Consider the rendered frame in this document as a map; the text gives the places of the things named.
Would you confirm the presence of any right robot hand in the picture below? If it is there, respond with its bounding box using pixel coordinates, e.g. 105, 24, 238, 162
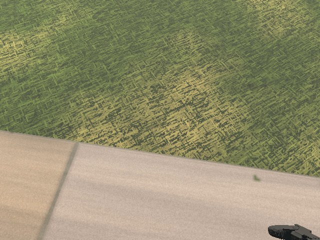
268, 224, 320, 240

